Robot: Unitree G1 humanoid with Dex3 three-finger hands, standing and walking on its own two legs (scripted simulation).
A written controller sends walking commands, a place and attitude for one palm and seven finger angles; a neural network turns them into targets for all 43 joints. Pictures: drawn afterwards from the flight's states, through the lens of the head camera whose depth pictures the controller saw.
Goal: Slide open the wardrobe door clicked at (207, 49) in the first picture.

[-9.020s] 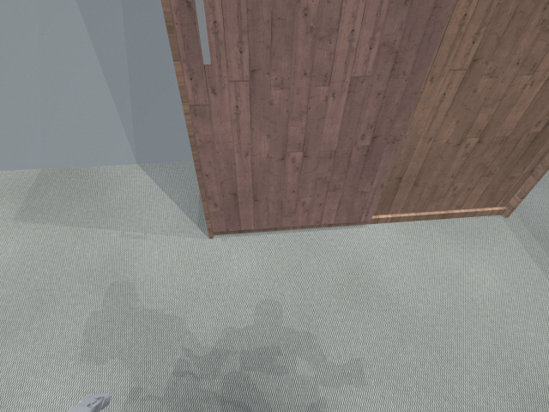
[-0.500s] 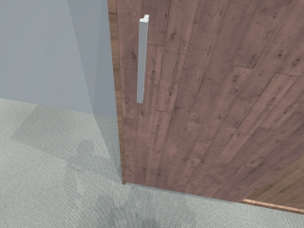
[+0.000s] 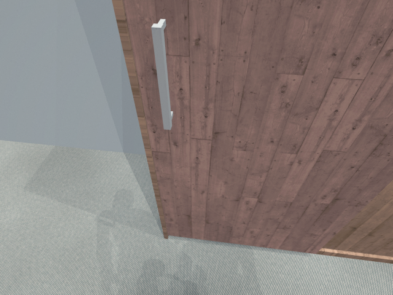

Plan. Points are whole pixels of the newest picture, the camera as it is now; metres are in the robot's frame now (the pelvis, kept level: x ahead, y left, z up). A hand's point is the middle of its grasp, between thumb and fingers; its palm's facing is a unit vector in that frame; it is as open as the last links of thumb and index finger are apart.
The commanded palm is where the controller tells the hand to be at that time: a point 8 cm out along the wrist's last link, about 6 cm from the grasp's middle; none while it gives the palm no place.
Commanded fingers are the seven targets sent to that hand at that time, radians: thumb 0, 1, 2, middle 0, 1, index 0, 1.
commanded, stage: come to a stop and stand still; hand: left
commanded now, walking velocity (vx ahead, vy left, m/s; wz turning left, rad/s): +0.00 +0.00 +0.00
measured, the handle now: (165, 80) +0.51 +0.10 +0.19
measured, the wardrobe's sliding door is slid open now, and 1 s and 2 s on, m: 0.00 0.00 0.00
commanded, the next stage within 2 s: look again from close up in 0.34 s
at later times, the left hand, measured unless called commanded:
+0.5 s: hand out of the picture -0.01 +0.17 -0.18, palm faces +0.03 -0.99 -0.16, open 7.4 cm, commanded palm none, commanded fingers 0.00 0.90 0.90 -0.20 -0.30 -0.20 -0.30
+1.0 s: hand out of the picture -0.02 +0.19 -0.18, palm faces +0.03 -0.99 -0.16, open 7.4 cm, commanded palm none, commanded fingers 0.00 0.90 0.90 -0.20 -0.30 -0.20 -0.30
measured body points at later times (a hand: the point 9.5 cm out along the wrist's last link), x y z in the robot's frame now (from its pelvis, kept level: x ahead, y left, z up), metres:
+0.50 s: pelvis +0.00 +0.01 +0.00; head +0.00 +0.03 +0.45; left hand -0.01 +0.22 -0.16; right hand +0.00 -0.21 -0.15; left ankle +0.04 +0.10 -0.73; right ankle -0.01 -0.11 -0.73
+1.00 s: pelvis +0.00 +0.03 +0.01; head +0.00 +0.04 +0.46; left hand -0.02 +0.24 -0.16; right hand +0.01 -0.20 -0.15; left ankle +0.04 +0.10 -0.73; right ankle -0.01 -0.11 -0.73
